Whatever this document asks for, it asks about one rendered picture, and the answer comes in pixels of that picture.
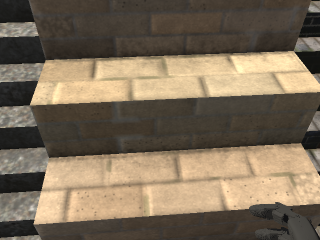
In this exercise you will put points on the right robot hand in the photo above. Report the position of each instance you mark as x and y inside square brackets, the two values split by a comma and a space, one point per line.
[299, 227]

